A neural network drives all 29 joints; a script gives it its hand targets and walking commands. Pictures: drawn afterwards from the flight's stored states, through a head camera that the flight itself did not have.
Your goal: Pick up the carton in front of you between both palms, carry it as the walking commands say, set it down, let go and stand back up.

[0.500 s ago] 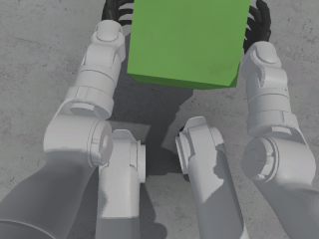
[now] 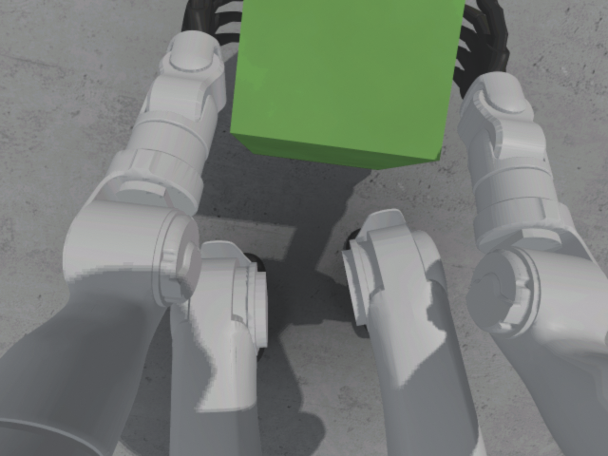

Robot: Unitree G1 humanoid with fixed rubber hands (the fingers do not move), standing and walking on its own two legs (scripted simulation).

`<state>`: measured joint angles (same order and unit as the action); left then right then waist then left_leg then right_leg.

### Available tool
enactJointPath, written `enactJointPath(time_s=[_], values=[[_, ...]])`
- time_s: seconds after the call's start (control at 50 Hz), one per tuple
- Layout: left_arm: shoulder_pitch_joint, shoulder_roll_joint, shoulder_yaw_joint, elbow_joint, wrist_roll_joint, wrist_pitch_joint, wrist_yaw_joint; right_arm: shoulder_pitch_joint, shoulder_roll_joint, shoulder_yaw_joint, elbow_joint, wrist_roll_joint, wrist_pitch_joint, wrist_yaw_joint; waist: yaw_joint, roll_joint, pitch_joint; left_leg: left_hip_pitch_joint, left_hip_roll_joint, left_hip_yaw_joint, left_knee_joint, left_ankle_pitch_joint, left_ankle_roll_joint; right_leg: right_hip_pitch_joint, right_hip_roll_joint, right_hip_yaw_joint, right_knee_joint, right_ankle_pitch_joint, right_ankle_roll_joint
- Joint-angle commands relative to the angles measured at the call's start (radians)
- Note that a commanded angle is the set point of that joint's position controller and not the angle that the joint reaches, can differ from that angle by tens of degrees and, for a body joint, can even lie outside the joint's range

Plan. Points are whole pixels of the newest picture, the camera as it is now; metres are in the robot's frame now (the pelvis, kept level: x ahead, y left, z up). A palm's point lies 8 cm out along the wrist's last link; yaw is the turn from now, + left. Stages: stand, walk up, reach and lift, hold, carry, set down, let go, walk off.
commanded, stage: set down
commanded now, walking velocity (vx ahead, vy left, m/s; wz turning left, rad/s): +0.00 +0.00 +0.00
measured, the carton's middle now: (333, 79) +0.49 -0.08 -0.25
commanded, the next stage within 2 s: let go in 1.68 s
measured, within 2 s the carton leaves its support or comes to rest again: rests again in 0.38 s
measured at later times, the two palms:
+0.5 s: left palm (186, 46) +0.53 +0.08 -0.19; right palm (494, 89) +0.44 -0.26 -0.19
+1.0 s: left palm out of the picture +0.55 +0.08 -0.07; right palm (607, 58) +0.44 -0.29 -0.07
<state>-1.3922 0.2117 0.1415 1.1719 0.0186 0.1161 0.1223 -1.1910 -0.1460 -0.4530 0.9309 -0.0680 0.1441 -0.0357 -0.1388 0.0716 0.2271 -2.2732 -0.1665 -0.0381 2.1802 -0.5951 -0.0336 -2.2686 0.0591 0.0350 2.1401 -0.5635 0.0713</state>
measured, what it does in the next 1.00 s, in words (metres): rises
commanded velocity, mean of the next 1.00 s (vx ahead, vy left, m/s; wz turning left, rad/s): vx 0.00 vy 0.00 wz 0.00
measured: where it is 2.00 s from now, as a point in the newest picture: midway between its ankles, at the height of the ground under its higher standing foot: (310, 315)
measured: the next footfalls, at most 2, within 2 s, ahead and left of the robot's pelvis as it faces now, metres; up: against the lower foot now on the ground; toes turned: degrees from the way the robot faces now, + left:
none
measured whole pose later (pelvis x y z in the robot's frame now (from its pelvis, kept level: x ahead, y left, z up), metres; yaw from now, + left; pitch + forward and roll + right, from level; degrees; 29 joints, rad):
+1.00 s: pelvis +0.00 -0.01 +0.05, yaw -2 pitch +41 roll +0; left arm -1.23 0.31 0.12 0.97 -0.06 0.14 0.10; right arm -1.05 -0.24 -0.26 0.83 0.17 0.09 -0.10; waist -0.13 0.04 0.09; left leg -2.13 -0.05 -0.02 2.00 -0.59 -0.02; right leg -2.18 0.05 0.00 1.96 -0.50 0.01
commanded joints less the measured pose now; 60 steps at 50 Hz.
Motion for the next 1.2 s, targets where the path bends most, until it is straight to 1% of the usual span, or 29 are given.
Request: enactJointPath(time_s=[0.0,0.16,0.24,0.28,0.32,0.34,0.36,0.38,0.4,0.42,0.46,0.54,0.62,0.68,0.76,0.8,0.84,0.88,0.92,0.98,1.06,1.18], values=[[-0.424,-0.76,-0.184,-0.082,-0.034,-0.034,-0.205,-0.559,0.611,0.296,-0.047,0.039,-0.034,0.212,-0.08,0.051,-0.871,0.309,-0.022,0.044,-0.17,0.246,0.039,0.413,0.034,-0.087,-0.146,0.354,-0.051],[-0.405,-0.64,-0.126,-0.021,0.0,-0.032,-0.208,-0.524,0.51,0.216,0.027,-0.003,-0.034,0.206,-0.063,0.046,-0.771,0.273,-0.012,0.029,-0.175,0.181,0.053,0.352,0.023,-0.074,-0.145,0.265,-0.065],[-0.415,-0.582,-0.124,-0.02,0.002,-0.038,-0.202,-0.503,0.461,0.177,0.051,-0.018,-0.042,0.196,-0.067,0.042,-0.756,0.286,-0.003,0.027,-0.175,0.169,0.048,0.354,0.015,-0.074,-0.143,0.248,-0.062],[-0.419,-0.523,-0.122,-0.026,-0.002,-0.046,-0.191,-0.482,0.408,0.148,0.067,-0.024,-0.052,0.182,-0.073,0.038,-0.759,0.306,0.005,0.027,-0.173,0.165,0.042,0.364,0.008,-0.077,-0.142,0.244,-0.056],[-0.4,-0.377,-0.104,-0.032,-0.008,-0.058,-0.162,-0.42,0.277,0.096,0.096,-0.03,-0.072,0.147,-0.078,0.03,-0.77,0.334,0.021,0.027,-0.171,0.159,0.033,0.384,-0.003,-0.08,-0.141,0.241,-0.046],[-0.37,-0.237,-0.084,-0.035,-0.012,-0.065,-0.134,-0.357,0.149,0.052,0.117,-0.032,-0.089,0.115,-0.08,0.027,-0.777,0.352,0.033,0.025,-0.17,0.155,0.027,0.396,-0.011,-0.082,-0.14,0.242,-0.04],[-0.323,-0.05,-0.061,-0.034,-0.02,-0.073,-0.093,-0.28,-0.035,0.001,0.137,-0.03,-0.112,0.069,-0.085,0.024,-0.788,0.374,0.046,0.022,-0.17,0.151,0.018,0.414,-0.023,-0.083,-0.141,0.245,-0.034],[-0.286,0.129,-0.061,-0.041,-0.036,-0.081,-0.047,-0.222,-0.204,-0.023,0.15,-0.009,-0.14,0.017,-0.087,0.018,-0.806,0.393,0.062,0.016,-0.171,0.156,0.011,0.429,-0.035,-0.086,-0.142,0.255,-0.029],[-0.284,0.189,-0.08,-0.036,-0.056,-0.082,-0.024,-0.221,-0.261,-0.014,0.153,0.024,-0.161,-0.013,-0.088,0.014,-0.82,0.4,0.073,0.007,-0.169,0.163,0.006,0.437,-0.043,-0.086,-0.142,0.264,-0.027],[-0.28,0.216,-0.093,-0.03,-0.081,-0.083,-0.014,-0.23,-0.285,0.004,0.16,0.06,-0.174,-0.026,-0.085,0.019,-0.828,0.41,0.081,0.003,-0.168,0.171,0.003,0.438,-0.049,-0.082,-0.139,0.274,-0.027],[-0.278,0.218,-0.128,-0.05,-0.132,-0.087,-0.012,-0.251,-0.303,0.053,0.166,0.13,-0.196,-0.032,-0.082,0.036,-0.865,0.437,0.094,-0.003,-0.165,0.2,0.002,0.426,-0.056,-0.076,-0.13,0.307,-0.031],[-0.282,0.164,-0.2,-0.142,-0.194,-0.096,-0.025,-0.271,-0.303,0.155,0.132,0.243,-0.215,-0.016,-0.079,0.063,-0.95,0.501,0.108,-0.002,-0.149,0.268,0.0,0.432,-0.065,-0.072,-0.125,0.385,-0.039],[-0.265,0.195,-0.201,-0.241,-0.214,-0.091,-0.018,-0.233,-0.335,0.188,0.068,0.31,-0.209,-0.023,-0.079,0.064,-1.118,0.583,0.113,0.024,-0.134,0.286,-0.002,0.553,-0.061,-0.074,-0.132,0.455,-0.04],[-0.228,0.23,-0.174,-0.315,-0.195,-0.073,-0.006,-0.178,-0.352,0.191,-0.008,0.33,-0.188,-0.038,-0.069,0.069,-1.259,0.649,0.104,0.058,-0.141,0.271,0.0,0.674,-0.049,-0.083,-0.154,0.469,-0.039],[-0.176,0.229,-0.123,-0.43,-0.158,-0.028,0.006,-0.111,-0.33,0.199,-0.162,0.324,-0.137,-0.06,-0.056,0.051,-1.405,0.696,0.083,0.098,-0.185,0.22,0.014,0.817,-0.025,-0.104,-0.219,0.453,-0.039],[-0.141,0.223,-0.093,-0.442,-0.137,0.0,0.008,-0.087,-0.307,0.197,-0.218,0.306,-0.103,-0.067,-0.048,0.034,-1.393,0.677,0.076,0.108,-0.217,0.183,0.022,0.843,-0.015,-0.106,-0.26,0.424,-0.038],[-0.108,0.215,-0.061,-0.409,-0.117,0.018,0.002,-0.073,-0.276,0.19,-0.231,0.281,-0.077,-0.07,-0.04,0.008,-1.297,0.609,0.074,0.11,-0.256,0.13,0.028,0.818,-0.009,-0.1,-0.301,0.374,-0.033],[-0.08,0.204,-0.028,-0.354,-0.098,0.022,-0.01,-0.063,-0.242,0.182,-0.218,0.255,-0.064,-0.068,-0.031,-0.018,-1.182,0.526,0.074,0.107,-0.297,0.088,0.031,0.778,-0.006,-0.093,-0.337,0.332,-0.028],[-0.056,0.192,-0.004,-0.306,-0.082,0.014,-0.023,-0.052,-0.213,0.177,-0.206,0.234,-0.064,-0.064,-0.022,-0.037,-1.118,0.474,0.073,0.102,-0.333,0.075,0.034,0.761,-0.005,-0.083,-0.368,0.322,-0.024],[-0.033,0.188,0.018,-0.26,-0.062,-0.001,-0.037,-0.037,-0.189,0.173,-0.194,0.214,-0.068,-0.056,-0.015,-0.055,-1.102,0.451,0.073,0.093,-0.383,0.081,0.036,0.768,-0.004,-0.074,-0.41,0.332,-0.019],[-0.027,0.185,0.024,-0.265,-0.048,-0.009,-0.044,-0.014,-0.187,0.158,-0.205,0.198,-0.068,-0.047,-0.025,-0.044,-1.156,0.503,0.07,0.09,-0.452,0.1,0.031,0.799,-0.003,-0.079,-0.466,0.347,-0.016],[-0.028,0.167,0.002,-0.376,-0.041,0.014,-0.045,0.035,-0.213,0.126,-0.271,0.191,-0.049,-0.03,-0.051,0.028,-1.309,0.702,0.064,0.094,-0.55,0.165,0.016,0.849,0.002,-0.106,-0.556,0.395,-0.018]])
